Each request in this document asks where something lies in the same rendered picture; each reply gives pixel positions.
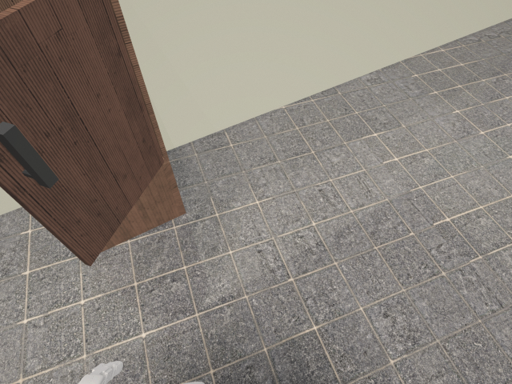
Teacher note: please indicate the handle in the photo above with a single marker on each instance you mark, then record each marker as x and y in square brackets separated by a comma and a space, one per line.
[27, 156]

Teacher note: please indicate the cupboard door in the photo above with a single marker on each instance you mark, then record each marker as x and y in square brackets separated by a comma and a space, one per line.
[67, 83]

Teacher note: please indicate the left robot hand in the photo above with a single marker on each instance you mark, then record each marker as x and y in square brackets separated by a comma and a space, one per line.
[103, 373]

